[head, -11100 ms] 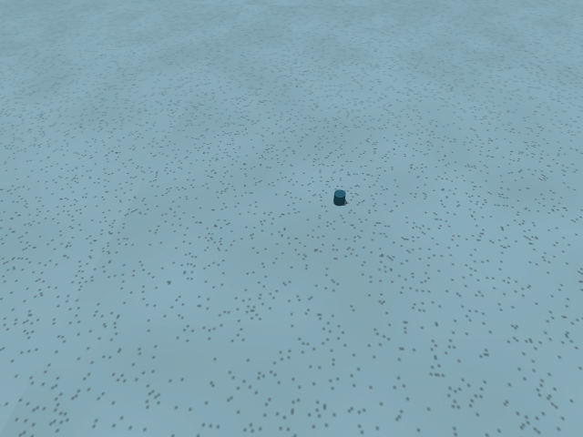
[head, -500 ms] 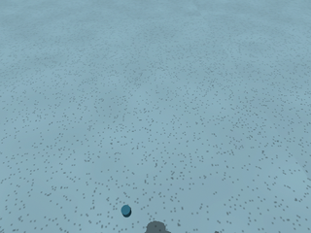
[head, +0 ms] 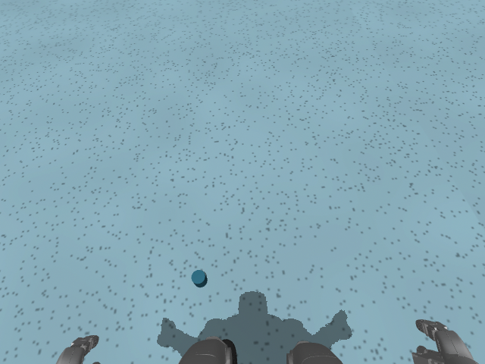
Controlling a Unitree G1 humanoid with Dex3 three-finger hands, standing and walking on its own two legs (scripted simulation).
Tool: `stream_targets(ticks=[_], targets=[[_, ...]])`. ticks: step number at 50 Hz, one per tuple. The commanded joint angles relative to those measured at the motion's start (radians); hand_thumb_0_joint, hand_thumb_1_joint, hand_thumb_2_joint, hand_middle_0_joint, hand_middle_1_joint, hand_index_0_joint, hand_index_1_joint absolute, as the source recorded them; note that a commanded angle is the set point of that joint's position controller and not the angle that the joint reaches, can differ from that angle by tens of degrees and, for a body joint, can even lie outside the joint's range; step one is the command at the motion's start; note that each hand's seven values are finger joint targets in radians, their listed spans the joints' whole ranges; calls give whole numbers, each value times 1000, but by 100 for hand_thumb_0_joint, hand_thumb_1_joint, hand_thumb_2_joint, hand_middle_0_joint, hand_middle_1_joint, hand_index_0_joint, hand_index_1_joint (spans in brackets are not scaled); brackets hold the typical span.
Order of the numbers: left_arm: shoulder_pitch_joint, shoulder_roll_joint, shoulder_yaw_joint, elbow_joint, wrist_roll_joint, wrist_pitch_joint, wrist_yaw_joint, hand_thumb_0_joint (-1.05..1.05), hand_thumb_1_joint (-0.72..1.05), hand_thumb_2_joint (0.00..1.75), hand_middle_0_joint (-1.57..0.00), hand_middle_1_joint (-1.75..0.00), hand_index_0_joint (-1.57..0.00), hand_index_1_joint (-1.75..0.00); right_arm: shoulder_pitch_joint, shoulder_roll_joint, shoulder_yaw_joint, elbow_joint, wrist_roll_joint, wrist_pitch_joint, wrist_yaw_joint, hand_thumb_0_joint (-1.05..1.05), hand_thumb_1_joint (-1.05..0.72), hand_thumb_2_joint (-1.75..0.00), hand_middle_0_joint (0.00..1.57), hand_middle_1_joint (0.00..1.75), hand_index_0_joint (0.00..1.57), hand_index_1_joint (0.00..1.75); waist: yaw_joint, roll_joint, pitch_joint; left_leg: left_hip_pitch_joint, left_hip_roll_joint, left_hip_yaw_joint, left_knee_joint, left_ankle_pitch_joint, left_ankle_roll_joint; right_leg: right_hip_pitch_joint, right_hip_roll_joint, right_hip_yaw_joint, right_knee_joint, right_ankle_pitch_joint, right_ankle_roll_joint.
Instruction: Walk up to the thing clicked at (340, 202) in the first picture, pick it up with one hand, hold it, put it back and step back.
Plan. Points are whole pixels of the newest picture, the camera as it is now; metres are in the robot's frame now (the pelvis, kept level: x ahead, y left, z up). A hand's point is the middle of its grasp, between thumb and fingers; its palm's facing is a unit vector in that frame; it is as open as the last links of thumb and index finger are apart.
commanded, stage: walk up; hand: left
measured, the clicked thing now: (199, 278) +0.44 +0.25 -0.73
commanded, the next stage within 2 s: none
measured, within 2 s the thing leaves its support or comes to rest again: neither
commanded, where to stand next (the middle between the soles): +0.08 -0.01 m, yaw +4 degrees
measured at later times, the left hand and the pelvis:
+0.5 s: hand out of the picture -0.04 +0.30 -0.14, palm faces +0.11 -0.92 -0.37, open 7.4 cm; pelvis -0.02 +0.02 +0.01, yaw +6 degrees
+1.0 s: hand out of the picture +0.10 +0.27 -0.14, palm faces +0.03 -0.89 -0.46, open 7.4 cm; pelvis +0.00 +0.00 -0.02, yaw +4 degrees
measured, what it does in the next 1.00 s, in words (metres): steps on the spot: left foot, then right foot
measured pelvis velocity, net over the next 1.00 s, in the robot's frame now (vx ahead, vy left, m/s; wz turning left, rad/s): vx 0.00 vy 0.00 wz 0.07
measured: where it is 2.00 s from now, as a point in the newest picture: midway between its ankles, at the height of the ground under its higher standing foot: outside the picture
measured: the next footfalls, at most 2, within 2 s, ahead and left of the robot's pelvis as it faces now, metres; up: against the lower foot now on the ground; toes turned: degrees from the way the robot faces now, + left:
left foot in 0.46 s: +0.02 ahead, +0.15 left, +0.00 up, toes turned +8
right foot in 0.84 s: +0.19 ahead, -0.12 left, +0.00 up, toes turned +2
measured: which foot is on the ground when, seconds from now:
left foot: down 0.00-0.06, up 0.08-0.44, down 0.46-0.86, up 0.88-1.00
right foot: down 0.00-0.48, up 0.50-0.82, down 0.84-1.00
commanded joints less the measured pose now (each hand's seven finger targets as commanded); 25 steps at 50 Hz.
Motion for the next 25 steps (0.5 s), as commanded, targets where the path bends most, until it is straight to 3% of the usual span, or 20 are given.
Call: stream_targets(ticks=[1,2,3,4,5,7,8,9,11,12,14,16,18,19,21,22,23,24,25], targets=[[255,182,65,7,23,-4,2,0,90,90,-20,-30,-20,-30,-105,-201,-49,-138,-11,-4,-11,0,-90,-90,20,30,20,30,89,72,-281,-77,168,-201,8,-16,116,179,-75,85,-169,-15,-37],[223,254,80,-14,43,-20,5,0,90,90,-20,-30,-20,-30,-91,-156,-37,-142,-3,-4,-13,0,-90,-90,20,30,20,30,90,-185,-207,-157,-18,-122,238,-213,28,91,-257,394,-434,59,-87],[135,318,94,-54,57,-32,9,0,90,90,-20,-30,-20,-30,-60,-132,-26,-136,-3,-4,-24,0,-90,-90,20,30,20,30,66,-222,-145,-191,-119,-234,396,-400,-11,-10,-368,544,-517,106,-148],[51,337,99,-91,64,-39,16,0,90,90,-20,-30,-20,-30,12,-164,-39,-122,-12,-4,-27,0,-90,-90,20,30,20,30,30,-168,-128,-154,-84,-285,505,-420,-17,-110,-421,559,-525,36,-226],[13,323,97,-108,66,-46,18,0,90,90,-20,-30,-20,-30,52,-185,-46,-106,-8,-7,-23,0,-90,-90,20,30,20,30,8,-159,-127,-105,-68,-304,530,-388,-11,-151,-403,528,-512,36,-228],[-27,248,92,-124,60,-59,17,0,90,90,-20,-30,-20,-30,133,-203,-59,-68,2,-16,-9,0,-90,-90,20,30,20,30,-23,-104,-166,-86,-83,-291,548,-267,-22,-50,-279,327,-466,34,-152],[-2,213,85,-122,60,-66,11,0,90,90,-20,-30,-20,-30,160,-200,-56,-55,4,-21,-5,0,-90,-90,20,30,20,30,-16,-93,-203,-94,-84,-268,511,-220,-30,34,-214,265,-486,-97,-102],[47,204,84,-115,64,-74,6,0,90,90,-20,-30,-20,-30,171,-200,-52,-53,-2,-27,-2,0,-90,-90,20,30,20,30,3,-113,-234,-117,-79,-253,470,-209,-37,115,-199,272,-508,-224,-81],[131,232,104,-127,69,-83,-13,0,90,90,-20,-30,-20,-30,168,-238,-53,-75,-14,-49,8,0,-90,-90,20,30,20,30,52,-190,-264,-252,-61,-193,429,-250,-43,324,-244,357,-528,-399,-125],[180,247,115,-129,68,-83,-24,0,90,90,-20,-30,-20,-30,145,-251,-54,-90,-14,-63,14,0,-90,-90,20,30,20,30,75,-206,-249,-304,-45,-192,366,-267,-40,394,-268,387,-536,-425,-148],[248,248,128,-125,61,-81,-34,0,90,90,-20,-30,-20,-30,94,-243,-47,-110,-15,-87,14,0,-90,-90,20,30,20,30,117,-184,-181,-326,-29,-186,255,-305,-45,433,-293,376,-536,-327,-172],[298,252,129,-122,58,-77,-42,0,90,90,-20,-30,-20,-30,73,-209,-36,-122,-22,-106,15,0,-90,-90,20,30,20,30,126,-175,-136,-255,-19,-142,156,-325,-42,386,-276,304,-523,-168,-177],[289,251,124,-140,57,-70,-51,0,90,90,-20,-30,-20,-30,120,-189,-35,-114,-21,-118,18,0,-90,-90,20,30,20,30,99,-172,-125,-131,-24,-104,88,-310,-31,279,-234,232,-525,-120,-162],[253,253,122,-161,58,-65,-57,0,90,90,-20,-30,-20,-30,170,-179,-36,-104,-17,-122,20,0,-90,-90,20,30,20,30,71,-183,-129,-48,-27,-78,40,-291,-22,210,-222,192,-527,-118,-156],[161,247,112,-199,56,-51,-67,0,90,90,-20,-30,-20,-30,330,-177,-51,-56,-11,-134,12,0,-90,-90,20,30,20,30,-23,-153,-161,190,-39,-14,-121,-115,-2,46,-181,93,-444,-162,-126],[121,215,102,-220,55,-43,-71,0,90,90,-20,-30,-20,-30,460,-178,-62,-16,-13,-139,-1,0,-90,-90,20,30,20,30,-89,-86,-194,359,-56,10,-186,-25,2,-56,-140,29,-310,-171,-99],[145,154,84,-232,54,-34,-74,0,90,90,-20,-30,-20,-30,546,-211,-80,1,-20,-145,-18,0,-90,-90,20,30,20,30,-121,67,-225,535,-12,-92,-232,-89,16,-221,-74,-39,-94,-220,-60],[159,91,63,-259,48,-28,-74,0,90,90,-20,-30,-20,-30,560,-286,-94,-24,-41,-150,-32,0,-90,-90,20,30,20,30,-117,264,-199,560,212,-498,-345,-428,68,-446,28,-74,183,-246,-12],[176,130,71,-250,48,-18,-71,0,90,90,-20,-30,-20,-30,460,-326,-94,-83,-46,-156,-44,0,-90,-90,20,30,20,30,-77,154,-147,399,362,-725,-399,-646,143,-513,9,65,310,-156,-3]])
